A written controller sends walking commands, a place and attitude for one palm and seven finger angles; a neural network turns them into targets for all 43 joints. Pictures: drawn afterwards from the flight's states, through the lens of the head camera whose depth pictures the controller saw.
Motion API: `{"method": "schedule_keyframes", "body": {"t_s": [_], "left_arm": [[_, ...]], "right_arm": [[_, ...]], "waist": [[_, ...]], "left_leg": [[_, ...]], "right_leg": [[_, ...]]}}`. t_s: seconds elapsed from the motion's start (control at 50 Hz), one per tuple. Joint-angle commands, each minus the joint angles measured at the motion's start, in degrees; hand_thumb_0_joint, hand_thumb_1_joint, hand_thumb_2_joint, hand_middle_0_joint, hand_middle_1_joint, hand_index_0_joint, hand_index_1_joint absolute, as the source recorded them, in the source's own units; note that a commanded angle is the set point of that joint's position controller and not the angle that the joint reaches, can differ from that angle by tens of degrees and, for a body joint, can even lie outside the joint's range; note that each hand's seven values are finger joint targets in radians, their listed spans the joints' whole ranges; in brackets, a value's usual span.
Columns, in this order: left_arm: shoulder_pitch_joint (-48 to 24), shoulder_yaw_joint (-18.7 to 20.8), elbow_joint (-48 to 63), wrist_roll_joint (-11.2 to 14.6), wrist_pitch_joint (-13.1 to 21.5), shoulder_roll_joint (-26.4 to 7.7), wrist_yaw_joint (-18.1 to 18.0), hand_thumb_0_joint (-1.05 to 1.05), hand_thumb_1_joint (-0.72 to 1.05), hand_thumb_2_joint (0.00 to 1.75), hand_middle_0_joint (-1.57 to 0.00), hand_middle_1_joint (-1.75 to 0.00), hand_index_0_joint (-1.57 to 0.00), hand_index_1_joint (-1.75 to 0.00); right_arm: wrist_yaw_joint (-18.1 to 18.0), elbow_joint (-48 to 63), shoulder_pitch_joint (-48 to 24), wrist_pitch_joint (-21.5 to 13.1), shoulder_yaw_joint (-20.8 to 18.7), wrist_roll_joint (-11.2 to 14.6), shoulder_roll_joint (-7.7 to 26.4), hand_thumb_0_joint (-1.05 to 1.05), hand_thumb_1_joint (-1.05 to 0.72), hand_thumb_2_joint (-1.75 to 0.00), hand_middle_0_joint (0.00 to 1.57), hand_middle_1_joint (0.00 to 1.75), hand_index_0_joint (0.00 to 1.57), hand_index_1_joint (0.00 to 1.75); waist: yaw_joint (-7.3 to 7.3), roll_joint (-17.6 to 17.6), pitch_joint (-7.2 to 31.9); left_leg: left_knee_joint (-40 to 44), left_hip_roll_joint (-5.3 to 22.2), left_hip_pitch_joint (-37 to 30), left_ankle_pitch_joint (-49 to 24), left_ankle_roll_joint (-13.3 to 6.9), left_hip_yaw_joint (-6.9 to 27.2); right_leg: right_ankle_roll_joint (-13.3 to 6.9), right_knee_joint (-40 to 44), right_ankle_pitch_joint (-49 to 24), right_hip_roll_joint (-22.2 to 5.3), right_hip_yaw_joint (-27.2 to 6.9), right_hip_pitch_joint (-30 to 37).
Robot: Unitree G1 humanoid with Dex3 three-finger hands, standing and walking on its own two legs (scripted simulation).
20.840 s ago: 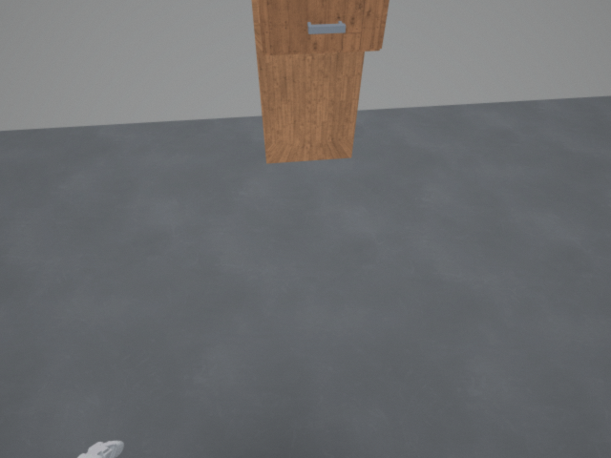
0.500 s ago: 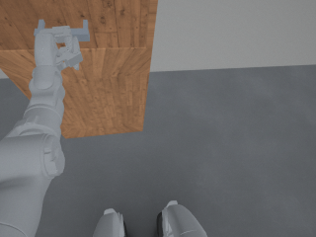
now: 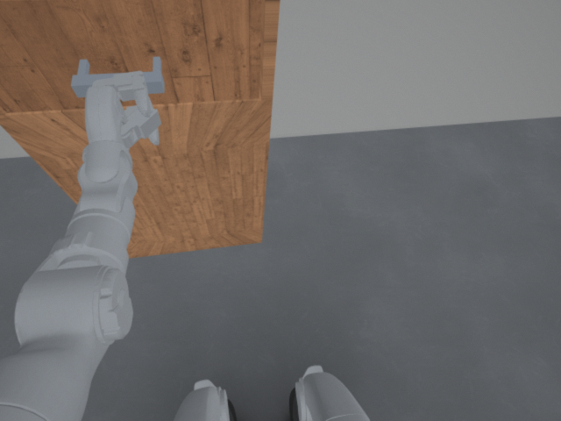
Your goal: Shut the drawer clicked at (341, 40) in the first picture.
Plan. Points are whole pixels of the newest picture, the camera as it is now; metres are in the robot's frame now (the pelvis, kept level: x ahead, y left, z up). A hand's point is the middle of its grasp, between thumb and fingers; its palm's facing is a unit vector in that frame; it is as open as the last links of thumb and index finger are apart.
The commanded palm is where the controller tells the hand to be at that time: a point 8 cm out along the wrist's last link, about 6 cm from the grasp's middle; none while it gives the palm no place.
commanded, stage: pull the fist back off the drawer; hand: left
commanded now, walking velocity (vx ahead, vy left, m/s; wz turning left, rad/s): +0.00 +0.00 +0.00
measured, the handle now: (120, 74) +0.60 +0.16 +0.08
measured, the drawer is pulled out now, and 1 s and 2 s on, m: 0.00 0.00 0.00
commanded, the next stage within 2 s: draw the hand back to the body in 0.16 s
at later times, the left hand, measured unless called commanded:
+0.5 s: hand (128, 145) +0.46 +0.14 +0.10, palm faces +0.04 -1.00 -0.04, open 3.3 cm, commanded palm +0.41 +0.19 +0.12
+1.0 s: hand (37, 238) +0.32 +0.19 +0.16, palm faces +0.23 -0.94 -0.25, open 3.2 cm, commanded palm +0.27 +0.23 +0.18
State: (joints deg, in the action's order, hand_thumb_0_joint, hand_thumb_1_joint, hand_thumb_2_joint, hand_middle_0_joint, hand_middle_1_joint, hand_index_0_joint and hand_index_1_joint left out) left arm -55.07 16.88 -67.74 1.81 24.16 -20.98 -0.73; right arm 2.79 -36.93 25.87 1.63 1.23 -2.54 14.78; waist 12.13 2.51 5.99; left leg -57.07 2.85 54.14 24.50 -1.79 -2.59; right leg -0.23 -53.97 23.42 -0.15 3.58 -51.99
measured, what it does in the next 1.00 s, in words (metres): rises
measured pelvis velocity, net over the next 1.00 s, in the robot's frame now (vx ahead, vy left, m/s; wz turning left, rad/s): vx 0.04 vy -0.02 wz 0.04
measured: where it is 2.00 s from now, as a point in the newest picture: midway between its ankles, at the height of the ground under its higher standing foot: outside the picture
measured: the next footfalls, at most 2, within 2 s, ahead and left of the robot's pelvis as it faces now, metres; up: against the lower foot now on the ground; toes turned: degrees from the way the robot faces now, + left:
none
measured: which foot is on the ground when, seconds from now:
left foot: down 0.00-1.00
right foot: down 0.00-1.00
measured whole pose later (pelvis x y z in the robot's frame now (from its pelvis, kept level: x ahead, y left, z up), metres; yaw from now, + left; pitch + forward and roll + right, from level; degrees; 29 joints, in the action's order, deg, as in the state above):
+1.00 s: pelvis +0.04 -0.02 +0.06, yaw +2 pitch +0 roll +0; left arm 4.2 6.1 -1.5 4.8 3.0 -15.9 -3.5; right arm -4.0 -32.0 9.3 0.4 2.9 2.0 13.7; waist -0.9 3.0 0.4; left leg -29.3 0.7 12.3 17.0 -0.2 -2.2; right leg -1.0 -29.5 18.1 -0.7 3.9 -11.3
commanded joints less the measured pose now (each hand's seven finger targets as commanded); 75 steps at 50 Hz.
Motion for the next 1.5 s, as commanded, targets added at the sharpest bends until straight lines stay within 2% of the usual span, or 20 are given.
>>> {"method": "schedule_keyframes", "body": {"t_s": [0.0,0.04,0.2,0.24,0.28,0.3,0.4,0.42,0.54,0.6,0.74,0.76,0.78,0.92,0.94,1.0,1.08,1.34,1.44,1.48], "left_arm": [[-19.2,1.2,15.7,1.0,3.7,-8.3,0.1,0.0,0.9,0.9,-1.4,-1.6,-1.4,-1.6],[-15.2,2.6,19.3,1.4,3.8,-9.6,0.3,0.0,0.9,0.9,-1.4,-1.6,-1.4,-1.6],[-13.1,0.0,25.5,2.4,3.7,-6.2,1.0,0.0,0.9,0.9,-1.4,-1.6,-1.4,-1.6],[-12.8,-2.7,26.5,2.9,3.7,-2.7,1.9,0.0,0.9,0.9,-1.4,-1.6,-1.4,-1.6],[-4.9,0.9,30.8,4.0,3.2,-6.6,2.7,0.0,0.9,0.9,-1.4,-1.6,-1.4,-1.6],[-0.7,0.2,33.6,4.7,2.5,-5.6,3.4,0.0,0.9,0.9,-1.4,-1.6,-1.4,-1.6],[13.0,-1.1,46.0,8.2,-2.3,-3.9,5.8,0.0,0.9,0.9,-1.4,-1.6,-1.4,-1.6],[15.8,-1.5,47.9,8.7,-3.2,-3.5,5.9,0.0,0.9,0.9,-1.4,-1.6,-1.4,-1.6],[22.0,-3.5,59.4,9.9,-6.1,-2.1,6.8,0.0,0.9,0.9,-1.4,-1.6,-1.4,-1.6],[26.6,-5.0,61.2,10.7,-8.0,-0.4,8.2,0.0,0.9,0.9,-1.4,-1.6,-1.4,-1.6],[32.8,-3.2,67.0,12.4,-12.7,-2.6,10.6,0.0,0.9,0.9,-1.4,-1.6,-1.4,-1.6],[35.5,-5.1,71.0,6.2,-13.4,-6.7,5.1,0.0,0.9,0.9,-1.4,-1.6,-1.4,-1.6],[38.7,-6.7,71.5,5.7,-14.7,-3.2,2.4,0.0,0.9,0.9,-1.4,-1.6,-1.4,-1.6],[43.4,-6.0,80.4,2.9,-17.7,-4.2,-4.1,0.0,0.9,0.9,-1.4,-1.6,-1.4,-1.6],[45.5,-5.1,81.1,2.8,-17.8,-5.1,-4.4,0.0,0.9,0.9,-1.4,-1.6,-1.4,-1.6],[50.1,-5.4,86.1,2.5,-17.7,-4.0,-4.9,0.0,0.9,0.9,-1.4,-1.6,-1.4,-1.6],[58.6,-3.7,90.0,2.6,-17.8,-4.3,-5.1,0.0,0.9,0.9,-1.4,-1.6,-1.4,-1.6],[79.1,4.3,103.5,2.6,-16.4,-7.2,-5.9,0.0,0.9,0.9,-1.4,-1.6,-1.4,-1.6],[84.0,7.0,107.1,2.6,-15.8,-8.1,-6.3,0.0,0.9,0.9,-1.4,-1.6,-1.4,-1.6],[82.7,4.7,105.9,2.4,-15.8,-5.8,-6.2,0.0,0.9,0.9,-1.4,-1.6,-1.4,-1.6]], "right_arm": [[-0.1,4.4,7.3,0.2,-4.2,0.8,10.2,0.0,-0.9,-0.9,0.2,0.3,0.2,0.3],[-0.2,5.3,6.6,0.8,-4.4,1.1,10.0,0.0,-0.9,-0.9,0.2,0.3,0.2,0.3],[-0.8,4.5,4.1,1.3,-4.9,2.1,8.5,0.0,-0.9,-0.9,0.2,0.3,0.2,0.3],[-0.8,4.5,3.6,1.0,-5.0,2.4,8.1,0.0,-0.9,-0.9,0.2,0.3,0.2,0.3],[-0.9,5.7,3.0,1.0,-5.3,2.7,8.5,0.0,-0.9,-0.9,0.2,0.3,0.2,0.3],[-0.9,6.9,1.9,0.9,-5.2,3.1,8.1,0.0,-0.9,-0.9,0.2,0.3,0.2,0.3],[-1.2,10.3,-2.1,0.2,-4.8,4.6,7.5,0.0,-0.9,-0.9,0.2,0.3,0.2,0.3],[-1.5,10.8,-3.0,0.1,-4.7,4.9,7.5,0.0,-0.9,-0.9,0.2,0.3,0.2,0.3],[-2.7,11.9,-7.8,-2.0,-4.1,5.4,7.1,0.0,-0.9,-0.9,0.2,0.3,0.2,0.3],[-3.2,12.4,-10.3,-3.0,-3.5,5.7,6.9,0.0,-0.9,-0.9,0.2,0.3,0.2,0.3],[-4.4,14.2,-15.8,-5.6,-2.2,6.1,7.1,0.0,-0.9,-0.9,0.2,0.3,0.2,0.3],[-5.4,13.7,-18.5,-4.4,-2.3,5.9,5.8,0.0,-0.9,-0.9,0.2,0.3,0.2,0.3],[-5.9,14.5,-19.1,-4.1,-1.9,5.7,5.3,0.0,-0.9,-0.9,0.2,0.3,0.2,0.3],[-7.2,13.3,-22.2,-4.0,-0.4,4.6,4.9,0.0,-0.9,-0.9,0.2,0.3,0.2,0.3],[-7.3,12.9,-22.5,-4.2,-0.6,4.4,5.1,0.0,-0.9,-0.9,0.2,0.3,0.2,0.3],[-7.1,13.1,-22.9,-5.0,-0.3,4.1,4.5,0.0,-0.9,-0.9,0.2,0.3,0.2,0.3],[-6.8,12.7,-23.1,-5.7,-0.6,3.6,4.5,0.0,-0.9,-0.9,0.2,0.3,0.2,0.3],[-6.5,12.0,-23.4,-8.4,-1.7,3.2,4.0,0.0,-0.9,-0.9,0.2,0.3,0.2,0.3],[-6.9,11.8,-23.5,-9.6,-2.0,3.4,3.7,0.0,-0.9,-0.9,0.2,0.3,0.2,0.3],[-6.9,11.4,-23.0,-9.7,-1.8,3.3,3.8,0.0,-0.9,-0.9,0.2,0.3,0.2,0.3]], "waist": [[-1.77,1.8,26.4],[-3.33,1.4,27.7],[-2.72,0.7,25.0],[-2.45,1.3,25.6],[-5.57,2.3,30.1],[-6.54,3.0,30.8],[-8.47,-1.1,27.7],[-8.35,-3.3,25.9],[-8.45,-0.3,19.6],[-8.66,-1.9,16.4],[-10.11,-2.8,11.7],[-12.58,-3.9,9.7],[-11.71,-3.3,7.2],[-12.4,-1.5,3.2],[-12.76,-2.7,3.1],[-13.19,1.1,2.9],[-13.81,-1.2,1.6],[-15.43,-0.8,-1.9],[-15.88,0.5,-3.2],[-14.99,-1.0,-5.0]], "left_leg": [[7.8,-1.7,-24.5,-17.4,0.3,4.9],[7.9,-2.0,-24.3,-20.4,0.2,4.1],[7.5,-2.2,-25.2,-25.8,0.1,2.7],[7.1,-2.3,-27.2,-27.7,0.1,2.6],[7.9,-2.3,-29.8,-32.1,0.2,2.6],[8.5,-2.5,-30.6,-33.5,0.2,2.1],[12.1,-2.9,-29.8,-33.8,-0.4,0.6],[12.9,-2.8,-29.5,-32.7,-0.5,0.5],[15.8,-3.2,-33.8,-29.8,-0.5,0.6],[17.6,-3.2,-34.4,-27.1,-0.4,1.2],[20.8,-3.6,-35.7,-21.0,-0.4,2.0],[24.2,-3.4,-38.4,-20.2,-0.3,1.6],[25.6,-3.3,-39.4,-18.5,-0.3,1.4],[32.2,-3.0,-46.8,-18.7,-0.5,2.1],[32.6,-2.8,-47.3,-19.1,-0.6,2.1],[34.3,-2.9,-50.0,-22.0,-0.3,2.3],[35.3,-2.7,-50.9,-24.7,-0.3,2.3],[35.0,-2.2,-49.8,-25.7,-0.2,2.4],[35.0,-2.0,-49.2,-24.4,0.0,2.6],[35.4,-2.0,-48.6,-23.0,-0.1,2.8]], "right_leg": [[-1.0,7.5,-13.4,3.1,-0.6,10.8],[-1.1,7.1,-17.7,3.0,-1.1,14.7],[-0.5,7.4,-26.7,2.5,-2.1,18.2],[-0.5,7.4,-27.9,2.4,-2.1,17.8],[-0.7,7.4,-31.7,2.3,-2.2,22.6],[-0.7,7.9,-33.7,2.2,-2.3,24.9],[-0.3,10.8,-42.1,1.5,-2.2,34.8],[-0.1,11.5,-42.4,1.5,-2.0,35.5],[-0.2,14.7,-38.9,1.2,-1.8,35.5],[-0.2,16.1,-36.0,1.0,-1.2,35.6],[-0.4,19.3,-28.7,0.6,-1.2,36.7],[-0.5,22.8,-25.7,-0.9,-3.2,38.6],[-0.3,24.5,-23.5,-1.1,-3.0,38.2],[-0.7,30.0,-20.4,-0.8,-2.2,42.7],[-0.7,30.8,-20.3,-0.5,-2.3,43.3],[-1.0,31.4,-22.1,-0.6,-1.8,45.5],[-0.9,32.4,-24.4,-0.4,-1.4,47.3],[-0.7,33.5,-24.4,-0.5,-1.2,47.2],[-0.8,33.6,-22.8,-0.3,-1.1,46.4],[-0.6,33.6,-21.3,-0.5,-0.9,45.3]]}}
